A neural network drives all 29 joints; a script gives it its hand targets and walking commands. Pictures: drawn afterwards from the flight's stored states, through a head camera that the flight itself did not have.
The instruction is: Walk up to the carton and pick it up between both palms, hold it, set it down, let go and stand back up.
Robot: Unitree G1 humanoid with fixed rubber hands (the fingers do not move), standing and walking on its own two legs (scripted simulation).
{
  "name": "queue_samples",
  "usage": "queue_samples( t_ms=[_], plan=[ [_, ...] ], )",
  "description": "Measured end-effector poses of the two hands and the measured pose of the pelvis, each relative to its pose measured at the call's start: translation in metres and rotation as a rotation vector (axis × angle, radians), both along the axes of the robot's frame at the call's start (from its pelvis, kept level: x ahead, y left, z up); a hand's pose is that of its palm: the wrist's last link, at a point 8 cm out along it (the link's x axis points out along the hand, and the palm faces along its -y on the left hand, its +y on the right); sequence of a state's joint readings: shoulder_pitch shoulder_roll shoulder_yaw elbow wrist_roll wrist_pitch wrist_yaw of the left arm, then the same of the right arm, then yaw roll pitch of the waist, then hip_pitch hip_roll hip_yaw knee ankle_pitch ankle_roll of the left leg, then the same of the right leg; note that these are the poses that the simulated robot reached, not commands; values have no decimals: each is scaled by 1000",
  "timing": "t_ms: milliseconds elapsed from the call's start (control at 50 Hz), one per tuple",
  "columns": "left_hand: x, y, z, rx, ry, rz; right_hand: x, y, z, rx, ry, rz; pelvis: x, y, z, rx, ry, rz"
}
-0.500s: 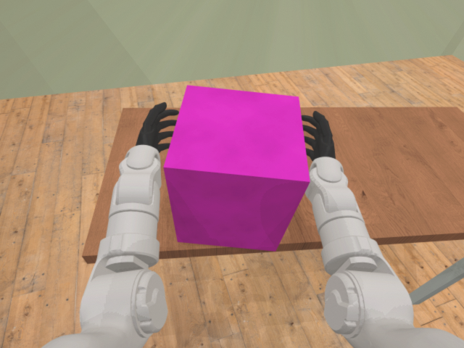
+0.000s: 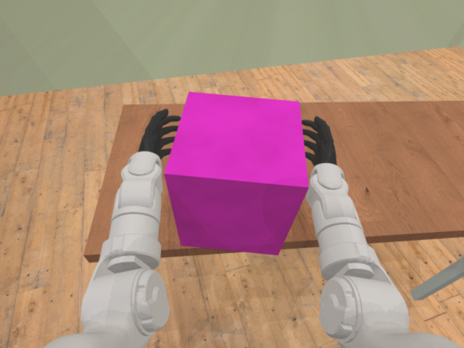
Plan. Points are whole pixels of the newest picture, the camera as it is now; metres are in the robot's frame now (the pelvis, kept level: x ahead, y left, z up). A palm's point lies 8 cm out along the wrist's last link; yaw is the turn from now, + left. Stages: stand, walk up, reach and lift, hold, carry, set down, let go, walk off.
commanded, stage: set down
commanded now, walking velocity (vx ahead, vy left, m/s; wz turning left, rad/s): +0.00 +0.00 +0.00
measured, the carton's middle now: (236, 178) +0.41 -0.04 +0.05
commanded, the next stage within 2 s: none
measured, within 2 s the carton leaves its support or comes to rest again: rests again in 0.02 s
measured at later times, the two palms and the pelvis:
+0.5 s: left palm (154, 153) +0.43 +0.11 +0.11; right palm (319, 163) +0.38 -0.19 +0.11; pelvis +0.01 +0.00 +0.00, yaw +0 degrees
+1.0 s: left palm (155, 156) +0.43 +0.11 +0.10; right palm (319, 165) +0.38 -0.19 +0.11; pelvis +0.01 +0.00 +0.00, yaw -1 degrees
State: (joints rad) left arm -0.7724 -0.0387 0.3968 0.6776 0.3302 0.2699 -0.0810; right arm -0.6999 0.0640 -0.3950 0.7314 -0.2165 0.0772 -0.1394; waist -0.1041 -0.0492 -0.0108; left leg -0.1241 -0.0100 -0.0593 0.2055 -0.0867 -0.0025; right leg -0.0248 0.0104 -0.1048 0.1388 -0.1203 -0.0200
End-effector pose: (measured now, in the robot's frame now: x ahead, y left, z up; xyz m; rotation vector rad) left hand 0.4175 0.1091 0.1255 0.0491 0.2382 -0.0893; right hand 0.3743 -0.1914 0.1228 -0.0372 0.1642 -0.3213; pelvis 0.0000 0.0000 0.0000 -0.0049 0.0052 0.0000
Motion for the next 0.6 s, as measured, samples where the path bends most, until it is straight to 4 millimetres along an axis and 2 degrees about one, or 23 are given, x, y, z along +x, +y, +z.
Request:
queue_samples(
  t_ms=[600],
  plan=[
    [11, -2, -14, -11, -41, 6, 8, 0, -14, -4, -42, 8, 11, -3, 0, 4, 22, -10]
  ],
)
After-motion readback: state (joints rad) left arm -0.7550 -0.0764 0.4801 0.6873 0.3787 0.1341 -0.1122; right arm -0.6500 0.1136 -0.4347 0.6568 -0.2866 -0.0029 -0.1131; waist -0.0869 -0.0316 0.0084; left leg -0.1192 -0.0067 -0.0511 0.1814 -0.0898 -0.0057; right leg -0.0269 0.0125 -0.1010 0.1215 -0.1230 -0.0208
